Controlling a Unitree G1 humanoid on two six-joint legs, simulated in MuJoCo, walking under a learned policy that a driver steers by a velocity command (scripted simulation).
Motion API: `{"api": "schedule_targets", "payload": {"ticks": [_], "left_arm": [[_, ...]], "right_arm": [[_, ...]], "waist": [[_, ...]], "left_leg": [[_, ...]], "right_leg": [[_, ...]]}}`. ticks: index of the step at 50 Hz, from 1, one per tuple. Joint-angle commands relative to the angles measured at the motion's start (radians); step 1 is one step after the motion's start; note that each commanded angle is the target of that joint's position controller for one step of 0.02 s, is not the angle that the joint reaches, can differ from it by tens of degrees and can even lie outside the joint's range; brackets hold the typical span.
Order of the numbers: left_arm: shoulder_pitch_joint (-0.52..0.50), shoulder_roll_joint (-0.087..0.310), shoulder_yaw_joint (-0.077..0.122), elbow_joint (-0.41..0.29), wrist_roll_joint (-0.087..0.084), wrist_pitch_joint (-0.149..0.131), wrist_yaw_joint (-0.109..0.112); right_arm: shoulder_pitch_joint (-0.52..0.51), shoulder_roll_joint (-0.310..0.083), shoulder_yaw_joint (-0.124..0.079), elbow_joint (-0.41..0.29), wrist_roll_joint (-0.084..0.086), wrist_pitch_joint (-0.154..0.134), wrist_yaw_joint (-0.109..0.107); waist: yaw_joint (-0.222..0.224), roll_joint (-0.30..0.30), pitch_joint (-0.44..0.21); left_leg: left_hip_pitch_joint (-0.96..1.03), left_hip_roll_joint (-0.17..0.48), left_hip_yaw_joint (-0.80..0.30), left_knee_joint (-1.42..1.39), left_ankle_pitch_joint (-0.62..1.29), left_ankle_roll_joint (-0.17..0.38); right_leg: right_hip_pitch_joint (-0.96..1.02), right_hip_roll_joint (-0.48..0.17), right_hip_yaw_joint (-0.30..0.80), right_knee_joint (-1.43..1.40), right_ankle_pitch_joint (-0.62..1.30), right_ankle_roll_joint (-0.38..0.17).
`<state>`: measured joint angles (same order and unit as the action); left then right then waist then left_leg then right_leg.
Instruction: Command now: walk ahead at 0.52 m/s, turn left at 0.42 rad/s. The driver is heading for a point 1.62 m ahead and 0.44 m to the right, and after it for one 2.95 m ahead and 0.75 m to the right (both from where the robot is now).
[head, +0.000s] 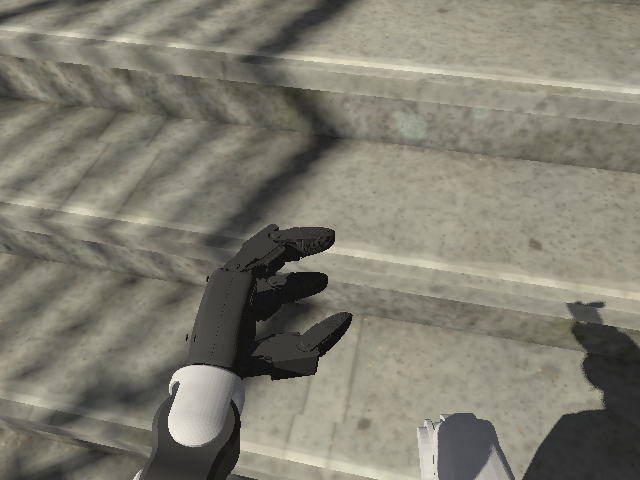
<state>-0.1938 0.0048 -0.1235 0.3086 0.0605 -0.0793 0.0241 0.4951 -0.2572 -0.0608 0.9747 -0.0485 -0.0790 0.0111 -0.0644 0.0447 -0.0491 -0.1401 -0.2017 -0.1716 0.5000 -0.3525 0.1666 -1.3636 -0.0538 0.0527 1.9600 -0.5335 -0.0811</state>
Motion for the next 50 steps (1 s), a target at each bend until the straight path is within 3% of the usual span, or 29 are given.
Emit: {"api": "schedule_targets", "payload": {"ticks": [1, 3, 4, 5, 6, 7, 8, 9, 11, 13, 15, 18, 21, 22, 24, 25, 26, 27, 28, 29, 32, 36, 40, 42, 44, 45, 46, 47, 50], "left_arm": [[-0.053, 0.211, 0.054, -0.025, -0.089, 0.076, -0.134], [0.493, 0.320, 0.089, 0.135, -0.073, 0.178, -0.166], [1.032, 0.313, 0.088, 0.419, -0.032, 0.189, -0.149], [0.807, 0.384, 0.176, 0.507, -0.095, 0.104, -0.015], [0.691, 0.300, 0.147, 0.488, -0.110, 0.051, 0.048], [0.755, 0.360, 0.151, 0.448, -0.019, 0.053, -0.072], [0.675, 0.262, 0.151, 0.500, -0.044, 0.041, -0.109], [0.574, 0.173, 0.111, 0.559, -0.082, 0.027, -0.133], [0.528, 0.064, 0.087, 0.611, -0.051, 0.021, -0.114], [0.587, 0.158, 0.121, 0.620, 0.012, 0.001, -0.076], [0.700, 0.253, 0.145, 0.610, 0.016, -0.028, -0.053], [0.948, 0.266, 0.124, 0.671, 0.020, -0.027, -0.048], [0.737, 0.381, 0.161, 0.531, -0.063, -0.031, -0.068], [0.742, 0.391, 0.176, 0.521, -0.056, -0.030, -0.073], [0.651, 0.460, 0.196, 0.458, -0.085, -0.058, -0.086], [0.610, 0.461, 0.211, 0.405, -0.098, -0.084, -0.098], [0.648, 0.316, 0.190, 0.370, -0.050, -0.090, -0.120], [0.784, 0.225, 0.175, 0.437, -0.014, -0.070, -0.132], [0.729, 0.291, 0.205, 0.468, -0.042, -0.042, -0.143], [0.629, 0.305, 0.218, 0.483, -0.058, -0.027, -0.123], [0.631, 0.198, 0.170, 0.524, 0.001, 0.022, -0.052], [0.381, 0.202, 0.142, 0.437, -0.008, 0.016, -0.117], [0.338, 0.296, 0.143, 0.399, -0.049, -0.025, -0.158], [0.472, 0.299, 0.161, 0.487, -0.069, -0.040, -0.167], [0.523, 0.443, 0.231, 0.493, -0.060, -0.071, -0.163], [0.553, 0.601, 0.266, 0.468, -0.052, -0.088, -0.121], [0.478, 0.668, 0.276, 0.399, -0.050, -0.099, -0.111], [0.391, 0.553, 0.252, 0.425, -0.053, -0.097, -0.103], [0.087, 0.333, 0.135, 0.307, -0.071, -0.030, -0.061]], "right_arm": [[-0.035, -0.231, -0.018, -0.043, -0.074, -0.032, 0.123], [-0.259, -0.327, -0.083, -0.127, 0.002, -0.012, 0.154], [-0.236, -0.232, -0.056, -0.150, -0.012, -0.006, 0.142], [-0.439, -0.213, -0.074, -0.237, 0.003, -0.041, 0.029], [-0.156, -0.034, -0.028, -0.228, -0.020, -0.046, 0.023], [0.018, -0.050, -0.024, -0.175, 0.052, 0.013, 0.065], [-0.255, -0.126, -0.033, -0.233, 0.034, 0.040, 0.054], [-0.321, -0.056, -0.019, -0.286, -0.010, 0.069, 0.031], [-0.364, 0.030, 0.053, -0.315, -0.067, 0.050, -0.004], [-0.565, 0.046, 0.101, -0.445, -0.010, 0.039, -0.003], [-0.602, 0.025, 0.110, -0.485, 0.031, 0.016, 0.008], [-0.756, 0.027, 0.130, -0.528, -0.003, 0.014, -0.012], [-0.838, 0.103, 0.144, -0.593, -0.014, 0.078, -0.006], [-0.859, 0.102, 0.138, -0.574, -0.012, 0.093, -0.002], [-0.687, 0.024, 0.077, -0.506, 0.017, 0.087, -0.005], [-0.527, -0.101, 0.021, -0.465, 0.021, 0.059, -0.029], [-0.350, -0.135, 0.004, -0.436, -0.002, 0.042, -0.051], [-0.244, -0.209, -0.010, -0.410, -0.037, 0.054, -0.029], [-0.238, -0.219, -0.023, -0.387, -0.042, 0.027, -0.025], [-0.373, -0.196, -0.012, -0.356, 0.000, -0.015, -0.011], [-0.643, 0.169, 0.068, -0.307, 0.050, -0.068, -0.029], [-0.551, 0.070, 0.015, -0.268, 0.049, -0.082, -0.141], [-0.538, -0.143, -0.051, -0.278, 0.049, -0.049, -0.089], [-0.619, -0.159, -0.045, -0.299, -0.044, -0.032, -0.056], [-0.623, -0.086, -0.021, -0.294, -0.013, -0.034, -0.044], [-0.450, 0.023, 0.017, -0.296, 0.021, -0.027, -0.052], [-0.293, 0.012, 0.033, -0.318, 0.058, -0.042, -0.052], [-0.411, -0.066, 0.017, -0.300, 0.094, -0.033, -0.050], [-0.327, -0.096, 0.012, -0.212, 0.060, 0.004, -0.036]], "waist": [[0.214, 0.114, -0.408], [0.410, -0.196, -0.373], [0.407, -0.314, -0.487], [0.413, -0.466, -0.230], [0.157, -0.291, -0.326], [0.169, -0.197, -0.309], [0.216, 0.006, -0.203], [0.092, 0.049, -0.216], [0.015, -0.015, -0.154], [0.074, -0.017, -0.174], [0.105, -0.140, -0.174], [0.157, -0.102, -0.108], [0.038, -0.130, -0.033], [0.061, -0.176, -0.035], [-0.036, -0.276, -0.117], [-0.074, -0.211, -0.230], [-0.093, 0.076, -0.532], [-0.077, 0.443, -0.650], [-0.085, 0.216, -0.330], [0.015, 0.180, -0.098], [0.161, -0.081, -0.100], [0.098, 0.007, -0.139], [0.101, -0.011, -0.070], [0.135, 0.073, 0.006], [0.168, -0.104, 0.022], [0.095, -0.375, -0.054], [0.048, -0.370, -0.223], [0.092, -0.279, -0.114], [-0.007, -0.112, -0.052]], "left_leg": [[-0.742, 0.209, -0.160, -0.237, 1.409, 0.101], [-0.384, 0.248, -0.108, 0.071, 1.909, 0.001], [-0.309, 0.204, -0.112, 0.528, 1.588, -0.125], [-0.447, -0.029, 0.152, 1.003, -0.033, -0.276], [-0.637, -0.025, -0.060, 1.287, -0.096, -0.235], [-0.858, -0.071, -0.271, 1.450, 0.134, -0.194], [-1.027, 0.000, -0.167, 1.569, 0.066, -0.158], [-1.028, 0.059, -0.115, 1.432, 0.070, -0.115], [-1.030, 0.178, 0.067, 1.173, 0.004, -0.089], [-0.932, 0.209, 0.120, 1.088, -0.107, -0.103], [-0.942, 0.148, 0.171, 1.357, -0.194, -0.121], [-1.257, 0.168, 0.142, 1.305, -0.186, -0.143], [-0.924, 0.228, 0.171, 0.926, -0.324, -0.173], [-0.747, 0.228, 0.205, 0.864, -0.214, -0.184], [-0.313, 0.136, 0.322, 0.795, 0.020, -0.179], [-0.091, 0.103, 0.268, 0.570, 0.096, -0.121], [0.348, 0.300, -0.164, 0.387, 0.400, 0.111], [0.329, 0.663, -0.739, 0.041, 0.270, 0.342], [-0.007, 0.680, -0.892, -0.050, 0.010, 0.318], [-0.279, 0.628, -0.715, -0.052, -0.285, 0.233], [-0.490, 0.595, -0.212, -0.006, 0.028, 0.089], [-0.349, 0.516, 0.126, -0.049, 0.109, -0.003], [-0.225, 0.479, 0.327, -0.125, -0.044, -0.087], [-0.422, 0.540, 0.344, -0.073, -0.171, -0.119], [-0.452, 0.427, 0.452, 0.257, -0.137, -0.159], [-0.646, 0.308, 0.402, 0.633, -0.330, -0.240], [-0.689, 0.195, 0.140, 0.795, -0.329, -0.274], [-0.793, 0.210, 0.047, 0.982, -0.199, -0.284], [-0.787, 0.290, 0.018, 1.057, 0.039, -0.336]], "right_leg": [[1.268, 0.154, -0.142, -0.550, 0.455, 0.029], [1.251, 0.123, -0.031, -1.096, 0.587, 0.020], [1.590, 0.041, 0.155, -1.376, 1.000, -0.111], [1.461, -0.012, 0.220, -1.363, 1.537, -0.216], [1.515, -0.124, 0.474, -1.284, 1.664, -0.327], [1.491, -0.295, 0.847, -1.384, 1.590, -0.427], [1.454, -0.247, 0.660, -1.327, 1.363, -0.337], [1.359, -0.166, 0.497, -1.379, 1.226, -0.248], [1.213, 0.001, 0.247, -1.405, 1.026, -0.159], [0.986, 0.052, 0.266, -1.455, 0.932, -0.108], [0.956, 0.055, 0.355, -1.489, 1.004, -0.113], [1.204, 0.013, 0.491, -1.496, 0.791, -0.122], [0.832, -0.057, 0.665, -1.703, 0.681, -0.132], [0.733, -0.066, 0.685, -1.757, 0.693, -0.116], [0.762, -0.050, 0.546, -1.724, 1.434, -0.097], [0.794, 0.013, 0.488, -1.561, 1.663, -0.052], [0.539, 0.146, 0.410, -1.205, 1.317, 0.021], [0.444, 0.290, 0.349, -0.690, 0.175, 0.086], [0.358, 0.221, 0.349, -0.151, 0.257, 0.106], [0.264, 0.146, 0.249, -0.039, 0.362, 0.100], [0.501, 0.016, 0.123, -0.212, 0.221, 0.107], [0.559, -0.019, 0.039, -0.354, 0.235, 0.124], [0.764, -0.006, -0.073, -1.027, 0.028, 0.157], [1.137, 0.029, -0.105, -1.084, 0.457, 0.097], [1.205, 0.105, -0.046, -1.320, 0.510, -0.006], [1.355, -0.128, 0.375, -1.428, 0.992, -0.238], [1.473, -0.283, 0.646, -1.490, 1.069, -0.313], [1.344, -0.237, 0.573, -1.524, 0.640, -0.178], [0.936, -0.145, 0.427, -1.558, -0.077, -0.098]]}}
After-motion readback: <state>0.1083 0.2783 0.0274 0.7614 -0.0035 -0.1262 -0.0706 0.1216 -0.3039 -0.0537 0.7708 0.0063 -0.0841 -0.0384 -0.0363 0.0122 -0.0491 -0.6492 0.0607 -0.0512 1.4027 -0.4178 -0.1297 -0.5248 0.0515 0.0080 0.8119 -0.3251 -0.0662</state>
